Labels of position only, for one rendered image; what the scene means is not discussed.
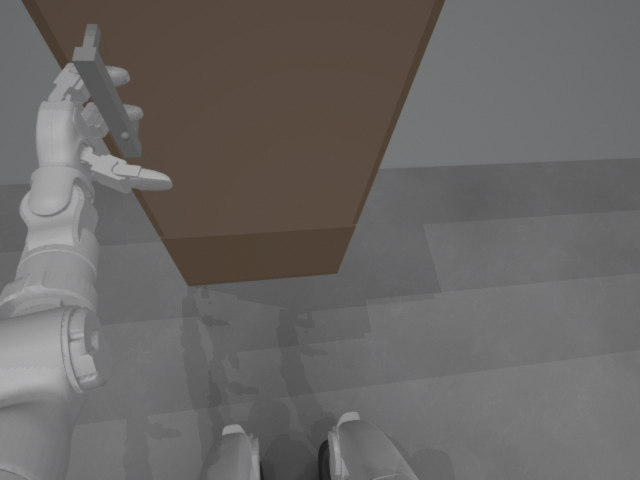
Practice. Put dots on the right robot thigh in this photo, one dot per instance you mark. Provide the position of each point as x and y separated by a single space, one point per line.
360 451

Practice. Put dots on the robot thigh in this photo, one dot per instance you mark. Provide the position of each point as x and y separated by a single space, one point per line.
360 451
232 456

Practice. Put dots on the left robot thigh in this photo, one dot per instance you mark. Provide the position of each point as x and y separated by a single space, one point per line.
232 456

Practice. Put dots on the robot left hand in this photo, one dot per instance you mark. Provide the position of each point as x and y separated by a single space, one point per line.
62 134

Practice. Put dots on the handle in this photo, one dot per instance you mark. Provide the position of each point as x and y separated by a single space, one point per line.
97 80

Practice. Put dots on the robot left upper arm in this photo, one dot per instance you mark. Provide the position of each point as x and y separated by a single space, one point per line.
50 361

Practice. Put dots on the robot left forearm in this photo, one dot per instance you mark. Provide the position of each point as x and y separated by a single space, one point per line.
59 263

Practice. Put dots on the cupboard door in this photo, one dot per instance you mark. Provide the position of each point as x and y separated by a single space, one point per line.
267 115

